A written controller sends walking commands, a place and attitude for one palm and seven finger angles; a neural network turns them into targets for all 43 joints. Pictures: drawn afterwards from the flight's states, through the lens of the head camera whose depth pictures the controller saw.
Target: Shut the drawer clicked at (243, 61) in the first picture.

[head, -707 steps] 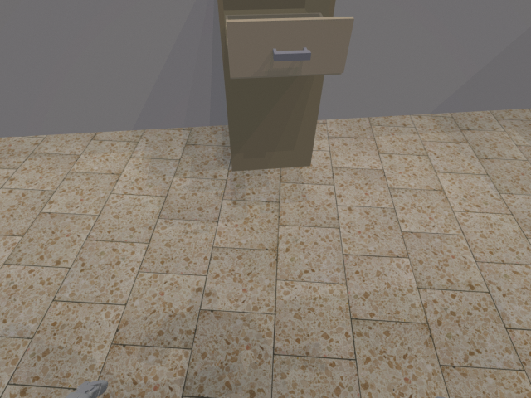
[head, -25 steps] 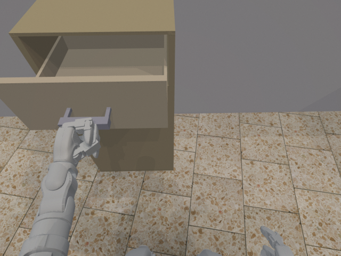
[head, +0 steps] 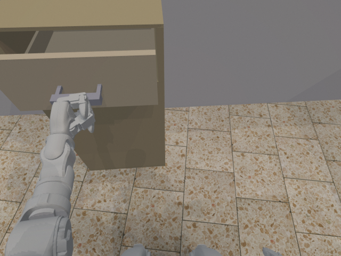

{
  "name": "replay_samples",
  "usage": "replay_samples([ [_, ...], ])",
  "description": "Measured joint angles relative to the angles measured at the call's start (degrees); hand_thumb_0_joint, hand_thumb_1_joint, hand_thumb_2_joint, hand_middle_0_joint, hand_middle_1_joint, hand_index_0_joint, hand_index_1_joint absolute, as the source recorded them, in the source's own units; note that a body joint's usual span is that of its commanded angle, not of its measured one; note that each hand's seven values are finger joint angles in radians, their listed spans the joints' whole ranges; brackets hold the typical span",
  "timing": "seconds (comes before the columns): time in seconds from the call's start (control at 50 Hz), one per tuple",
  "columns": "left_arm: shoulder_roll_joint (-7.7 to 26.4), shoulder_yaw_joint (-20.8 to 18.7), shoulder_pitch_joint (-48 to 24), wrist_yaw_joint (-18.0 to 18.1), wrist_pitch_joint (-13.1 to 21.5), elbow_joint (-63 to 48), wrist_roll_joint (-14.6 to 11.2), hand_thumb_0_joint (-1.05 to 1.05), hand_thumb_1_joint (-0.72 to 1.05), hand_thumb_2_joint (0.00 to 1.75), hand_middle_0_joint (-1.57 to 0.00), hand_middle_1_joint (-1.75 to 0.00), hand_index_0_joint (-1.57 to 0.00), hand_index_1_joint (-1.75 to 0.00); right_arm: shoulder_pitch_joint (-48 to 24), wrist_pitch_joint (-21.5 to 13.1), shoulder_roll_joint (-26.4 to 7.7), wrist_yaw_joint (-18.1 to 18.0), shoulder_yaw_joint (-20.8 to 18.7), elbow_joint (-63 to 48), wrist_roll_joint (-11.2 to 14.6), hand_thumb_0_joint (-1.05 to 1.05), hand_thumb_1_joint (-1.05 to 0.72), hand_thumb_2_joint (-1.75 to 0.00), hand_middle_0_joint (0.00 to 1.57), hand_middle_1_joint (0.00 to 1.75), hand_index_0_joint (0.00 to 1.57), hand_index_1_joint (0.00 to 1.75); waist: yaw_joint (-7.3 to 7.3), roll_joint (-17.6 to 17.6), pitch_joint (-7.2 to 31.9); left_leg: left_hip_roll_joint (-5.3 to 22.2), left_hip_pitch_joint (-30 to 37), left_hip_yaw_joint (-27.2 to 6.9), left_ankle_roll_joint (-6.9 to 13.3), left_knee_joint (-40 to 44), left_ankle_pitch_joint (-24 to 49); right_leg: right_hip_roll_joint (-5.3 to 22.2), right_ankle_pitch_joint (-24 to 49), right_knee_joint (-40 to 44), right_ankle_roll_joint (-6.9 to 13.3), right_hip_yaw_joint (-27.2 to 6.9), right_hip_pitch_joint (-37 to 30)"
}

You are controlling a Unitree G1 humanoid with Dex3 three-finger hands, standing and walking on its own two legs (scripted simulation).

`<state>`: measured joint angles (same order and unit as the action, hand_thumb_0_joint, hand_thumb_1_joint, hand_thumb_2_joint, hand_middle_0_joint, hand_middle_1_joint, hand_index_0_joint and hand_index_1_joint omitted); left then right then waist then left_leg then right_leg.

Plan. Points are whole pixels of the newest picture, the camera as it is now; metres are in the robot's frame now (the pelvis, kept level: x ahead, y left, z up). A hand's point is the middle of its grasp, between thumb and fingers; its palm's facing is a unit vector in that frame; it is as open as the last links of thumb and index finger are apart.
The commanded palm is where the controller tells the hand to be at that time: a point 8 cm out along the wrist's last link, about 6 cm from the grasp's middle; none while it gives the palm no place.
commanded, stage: push the drawer shut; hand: left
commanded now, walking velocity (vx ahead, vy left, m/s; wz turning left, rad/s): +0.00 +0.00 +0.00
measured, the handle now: (78, 94) +0.50 +0.24 +0.07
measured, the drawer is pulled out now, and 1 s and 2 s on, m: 0.11 0.00 0.00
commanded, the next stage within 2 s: pull the fist back off the drawer in 1.46 s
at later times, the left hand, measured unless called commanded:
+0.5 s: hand (92, 101) +0.47 +0.20 +0.07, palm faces +0.08 -1.00 -0.03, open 3.0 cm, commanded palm +0.46 +0.25 +0.07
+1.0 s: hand (94, 82) +0.53 +0.20 +0.08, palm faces +0.09 -1.00 -0.03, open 3.2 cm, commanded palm +0.52 +0.24 +0.07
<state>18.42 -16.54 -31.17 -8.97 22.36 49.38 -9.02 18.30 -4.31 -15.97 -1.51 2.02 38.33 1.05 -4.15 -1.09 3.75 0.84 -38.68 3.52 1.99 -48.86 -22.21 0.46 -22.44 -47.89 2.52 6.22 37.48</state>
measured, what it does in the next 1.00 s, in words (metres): stands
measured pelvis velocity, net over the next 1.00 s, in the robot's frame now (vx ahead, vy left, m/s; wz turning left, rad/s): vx -0.01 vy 0.01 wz -0.02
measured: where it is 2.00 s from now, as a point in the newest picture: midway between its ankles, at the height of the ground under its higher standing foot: outside the picture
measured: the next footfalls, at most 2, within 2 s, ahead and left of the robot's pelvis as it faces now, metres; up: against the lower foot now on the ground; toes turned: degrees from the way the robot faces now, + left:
none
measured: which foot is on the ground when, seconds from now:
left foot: down 0.00-1.00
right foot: down 0.00-1.00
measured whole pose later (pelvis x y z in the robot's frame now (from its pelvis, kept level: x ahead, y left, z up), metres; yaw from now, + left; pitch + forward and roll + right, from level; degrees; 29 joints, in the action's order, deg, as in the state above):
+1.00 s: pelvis -0.01 +0.01 -0.02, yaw -1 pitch +21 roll -3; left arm 32.5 -24.8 -56.9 -8.8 22.0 72.3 -2.1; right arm 23.8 0.4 -17.0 0.0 3.0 38.2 -1.7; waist -11.7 -1.8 4.8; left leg 2.4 -52.8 2.7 2.7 -55.8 -23.7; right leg -0.9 -22.1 -51.6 2.2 6.9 50.2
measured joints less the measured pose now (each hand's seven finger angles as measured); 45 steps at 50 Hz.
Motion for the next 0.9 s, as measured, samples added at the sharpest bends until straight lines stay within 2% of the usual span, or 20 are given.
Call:
replay_samples([
  [0.2, 2.7, -3.0, -5.0, -1.5, 0.7, 5.9, 1.0, -0.04, 0.78, 0.91, -1.40, -1.60, -1.40, -1.60, 0.5, 1.8, 0.0, 0.2, 0.0, 0.0, -0.3, 0.01, -0.90, -0.90, 0.20, 0.30, 0.20, 0.30, -1.19, 0.2, 0.2, 0.5, -2.1, 0.0, -0.1, -1.1, -0.4, -0.5, -0.1, -0.6, 0.1, 0.0, 2.0],
  [0.46, 5.4, -4.6, -11.1, -1.6, 1.4, 12.2, 2.2, -0.01, 0.78, 0.91, -1.40, -1.60, -1.40, -1.60, 1.5, 3.1, -0.1, 0.7, 0.1, 0.1, -0.6, 0.01, -0.90, -0.90, 0.20, 0.30, 0.20, 0.29, -2.44, -0.1, 0.7, 0.9, -5.2, -0.3, 0.0, -2.9, -0.8, -0.8, -0.2, -1.8, 0.2, 0.2, 4.8],
  [0.9, 13.3, -7.8, -23.9, -0.7, -0.1, 22.2, 6.2, 0.01, 0.76, 0.90, -1.40, -1.60, -1.40, -1.60, 4.5, 4.3, -0.9, 1.1, 1.0, -0.2, -2.1, 0.00, -0.90, -0.90, 0.20, 0.30, 0.20, 0.30, -6.86, -0.4, 1.0, 1.6, -13.0, -0.9, 0.5, -6.6, -1.4, -1.3, 0.3, -3.7, -0.1, 0.7, 11.6],
])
